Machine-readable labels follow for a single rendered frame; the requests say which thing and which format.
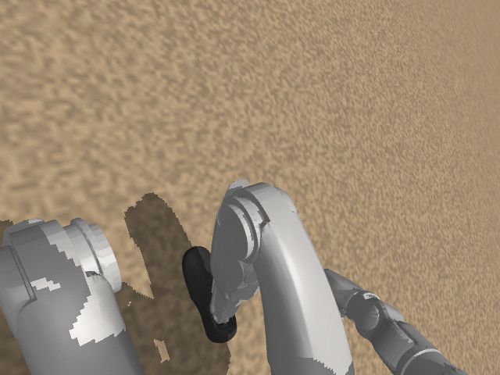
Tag right robot arm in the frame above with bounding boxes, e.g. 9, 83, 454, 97
346, 291, 468, 375

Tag right robot foot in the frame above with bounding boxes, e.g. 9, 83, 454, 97
182, 246, 237, 343

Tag right robot hand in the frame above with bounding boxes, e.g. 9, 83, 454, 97
324, 269, 364, 320

